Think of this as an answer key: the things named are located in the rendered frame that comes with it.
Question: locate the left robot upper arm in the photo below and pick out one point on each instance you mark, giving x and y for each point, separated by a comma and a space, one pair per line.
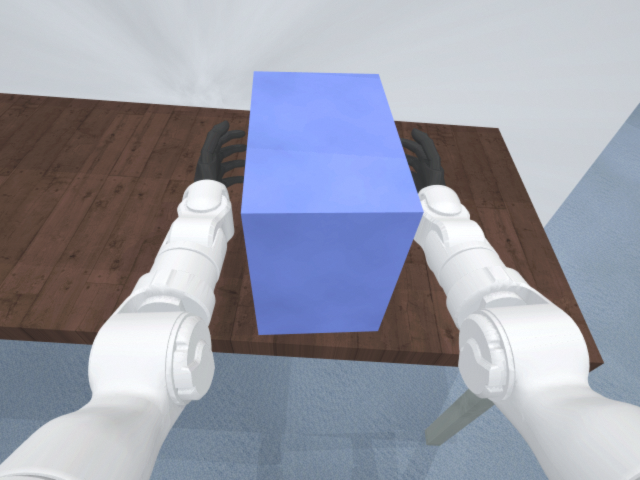
145, 368

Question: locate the left robot forearm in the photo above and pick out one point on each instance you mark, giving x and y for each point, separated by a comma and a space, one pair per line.
189, 262

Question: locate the robot right hand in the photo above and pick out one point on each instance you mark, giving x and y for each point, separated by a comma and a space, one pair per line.
428, 164

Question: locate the right robot upper arm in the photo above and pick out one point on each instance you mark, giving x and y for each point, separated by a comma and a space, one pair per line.
531, 362

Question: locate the carton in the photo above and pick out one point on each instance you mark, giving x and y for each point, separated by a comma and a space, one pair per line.
329, 206

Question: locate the table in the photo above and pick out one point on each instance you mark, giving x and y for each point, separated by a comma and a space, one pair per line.
90, 188

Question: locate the robot left hand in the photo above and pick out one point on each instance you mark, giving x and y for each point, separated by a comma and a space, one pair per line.
209, 166

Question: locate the right robot forearm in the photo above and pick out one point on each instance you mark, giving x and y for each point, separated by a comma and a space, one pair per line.
464, 263

